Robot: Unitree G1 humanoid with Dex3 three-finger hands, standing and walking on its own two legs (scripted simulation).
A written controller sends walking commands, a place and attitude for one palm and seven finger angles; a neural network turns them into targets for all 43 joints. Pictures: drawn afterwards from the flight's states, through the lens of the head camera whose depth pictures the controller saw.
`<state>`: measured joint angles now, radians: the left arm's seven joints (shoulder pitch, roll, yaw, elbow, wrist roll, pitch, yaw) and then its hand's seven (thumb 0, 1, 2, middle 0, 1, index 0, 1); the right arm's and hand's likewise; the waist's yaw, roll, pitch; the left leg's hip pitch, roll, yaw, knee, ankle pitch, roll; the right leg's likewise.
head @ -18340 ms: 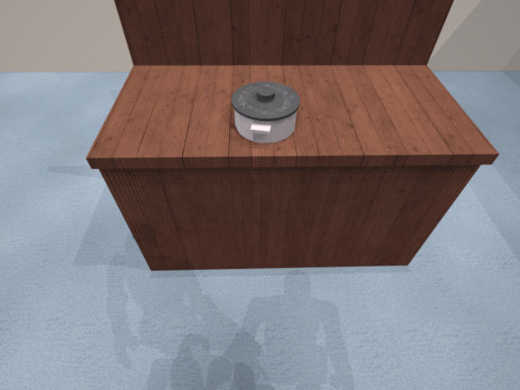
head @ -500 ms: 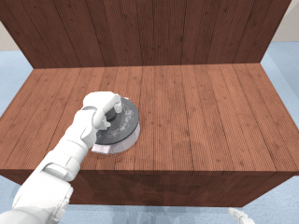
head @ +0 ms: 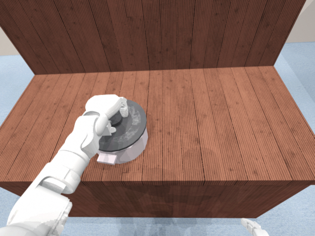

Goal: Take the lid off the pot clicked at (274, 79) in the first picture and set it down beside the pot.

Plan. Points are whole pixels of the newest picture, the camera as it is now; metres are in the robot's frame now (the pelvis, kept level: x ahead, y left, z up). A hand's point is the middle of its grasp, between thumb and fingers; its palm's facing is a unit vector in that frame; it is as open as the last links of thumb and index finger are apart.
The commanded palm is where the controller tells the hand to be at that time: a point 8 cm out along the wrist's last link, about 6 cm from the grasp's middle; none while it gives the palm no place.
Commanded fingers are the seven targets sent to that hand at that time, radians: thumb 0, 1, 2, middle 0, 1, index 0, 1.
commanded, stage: lift the lid straight up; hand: left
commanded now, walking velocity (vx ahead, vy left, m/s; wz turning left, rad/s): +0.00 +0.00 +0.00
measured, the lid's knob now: (113, 118) +0.44 +0.14 +0.03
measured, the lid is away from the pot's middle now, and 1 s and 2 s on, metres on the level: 0.00 0.01 0.03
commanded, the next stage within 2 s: move the lid sideways beside the pot in 1.60 s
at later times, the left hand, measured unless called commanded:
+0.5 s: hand (105, 115) +0.40 +0.14 +0.10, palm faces -0.26 -0.03 -0.96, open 8.0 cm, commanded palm +0.39 +0.15 +0.17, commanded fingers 0.00 0.57 1.04 -0.84 -1.01 -0.86 -1.02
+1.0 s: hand (105, 101) +0.41 +0.13 +0.14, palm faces -0.22 -0.02 -0.98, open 7.9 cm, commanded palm +0.39 +0.14 +0.22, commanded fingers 0.00 0.57 1.04 -0.84 -1.01 -0.86 -1.02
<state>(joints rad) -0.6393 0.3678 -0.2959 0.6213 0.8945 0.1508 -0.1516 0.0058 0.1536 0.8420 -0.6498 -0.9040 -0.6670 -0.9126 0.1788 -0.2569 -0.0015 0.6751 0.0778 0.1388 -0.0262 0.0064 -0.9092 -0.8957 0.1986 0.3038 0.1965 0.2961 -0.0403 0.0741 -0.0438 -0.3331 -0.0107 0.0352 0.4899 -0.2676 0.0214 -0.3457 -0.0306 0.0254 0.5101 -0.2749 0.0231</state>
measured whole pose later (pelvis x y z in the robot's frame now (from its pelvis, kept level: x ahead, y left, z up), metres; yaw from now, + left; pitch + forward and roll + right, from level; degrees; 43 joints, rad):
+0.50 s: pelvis -0.01 +0.00 +0.00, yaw +1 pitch +4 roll +1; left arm -0.69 0.38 -0.35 0.53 0.87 0.23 -0.23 0.01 0.15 0.85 -0.66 -0.90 -0.68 -0.91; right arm 0.11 -0.25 0.03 0.66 0.09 0.14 -0.02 0.01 -0.91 -0.90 0.20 0.30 0.20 0.30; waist -0.01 0.08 -0.04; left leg -0.29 -0.02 0.02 0.47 -0.24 0.02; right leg -0.30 -0.04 0.01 0.50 -0.27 0.02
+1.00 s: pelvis -0.01 -0.01 +0.00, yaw +1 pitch +3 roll +1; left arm -0.76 0.41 -0.33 0.48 0.86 0.25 -0.30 0.02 0.14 0.84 -0.66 -0.90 -0.68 -0.92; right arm 0.14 -0.28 0.03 0.67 0.09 0.11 -0.02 0.01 -0.91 -0.90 0.20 0.30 0.20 0.30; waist -0.02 0.09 -0.03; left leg -0.26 -0.02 0.02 0.44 -0.23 0.01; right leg -0.28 -0.04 0.01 0.49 -0.26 0.02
